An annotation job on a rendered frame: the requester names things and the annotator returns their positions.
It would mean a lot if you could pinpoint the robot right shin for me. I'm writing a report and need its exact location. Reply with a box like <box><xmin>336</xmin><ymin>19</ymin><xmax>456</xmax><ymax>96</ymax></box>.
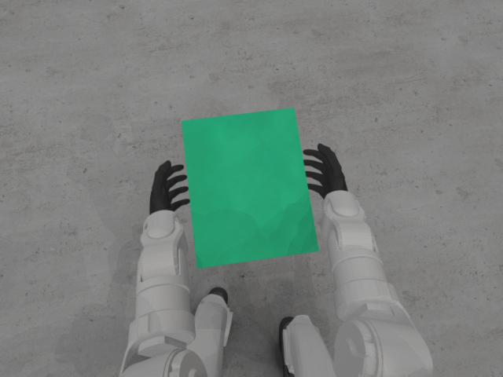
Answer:
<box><xmin>287</xmin><ymin>315</ymin><xmax>320</xmax><ymax>373</ymax></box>

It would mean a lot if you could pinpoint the robot left upper arm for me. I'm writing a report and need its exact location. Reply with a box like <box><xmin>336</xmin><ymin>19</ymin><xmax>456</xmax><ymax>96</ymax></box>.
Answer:
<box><xmin>120</xmin><ymin>349</ymin><xmax>207</xmax><ymax>377</ymax></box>

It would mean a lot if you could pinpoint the robot right upper arm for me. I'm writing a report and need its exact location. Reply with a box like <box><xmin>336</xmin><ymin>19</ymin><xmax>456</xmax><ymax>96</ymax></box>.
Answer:
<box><xmin>332</xmin><ymin>317</ymin><xmax>433</xmax><ymax>377</ymax></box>

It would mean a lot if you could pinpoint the right robot hand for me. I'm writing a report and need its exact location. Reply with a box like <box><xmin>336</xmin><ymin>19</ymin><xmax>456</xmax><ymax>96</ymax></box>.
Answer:
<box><xmin>303</xmin><ymin>144</ymin><xmax>347</xmax><ymax>199</ymax></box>

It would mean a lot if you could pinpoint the right robot forearm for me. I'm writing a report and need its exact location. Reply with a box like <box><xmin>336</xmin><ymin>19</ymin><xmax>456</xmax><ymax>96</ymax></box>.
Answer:
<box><xmin>321</xmin><ymin>190</ymin><xmax>433</xmax><ymax>367</ymax></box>

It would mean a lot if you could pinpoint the robot right foot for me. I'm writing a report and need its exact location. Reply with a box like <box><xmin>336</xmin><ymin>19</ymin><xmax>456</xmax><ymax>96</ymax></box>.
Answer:
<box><xmin>279</xmin><ymin>317</ymin><xmax>295</xmax><ymax>377</ymax></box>

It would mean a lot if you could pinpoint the left robot forearm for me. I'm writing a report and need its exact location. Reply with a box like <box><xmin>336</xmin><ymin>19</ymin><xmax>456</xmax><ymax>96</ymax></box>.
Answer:
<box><xmin>119</xmin><ymin>210</ymin><xmax>196</xmax><ymax>377</ymax></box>

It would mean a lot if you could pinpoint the carton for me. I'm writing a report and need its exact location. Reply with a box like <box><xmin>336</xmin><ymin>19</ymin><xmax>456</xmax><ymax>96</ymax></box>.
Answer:
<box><xmin>182</xmin><ymin>108</ymin><xmax>319</xmax><ymax>269</ymax></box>

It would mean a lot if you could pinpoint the left robot hand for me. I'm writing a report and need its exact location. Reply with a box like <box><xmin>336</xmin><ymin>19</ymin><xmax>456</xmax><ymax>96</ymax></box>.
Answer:
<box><xmin>149</xmin><ymin>160</ymin><xmax>190</xmax><ymax>215</ymax></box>

